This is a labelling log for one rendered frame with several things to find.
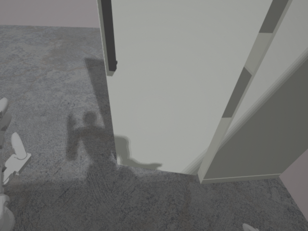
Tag left robot hand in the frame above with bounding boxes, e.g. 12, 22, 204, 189
0, 98, 31, 194

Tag handle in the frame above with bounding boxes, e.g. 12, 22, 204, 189
101, 0, 117, 71

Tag fridge door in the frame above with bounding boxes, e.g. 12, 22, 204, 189
96, 0, 273, 175

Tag robot left forearm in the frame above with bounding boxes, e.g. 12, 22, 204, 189
0, 193, 15, 231

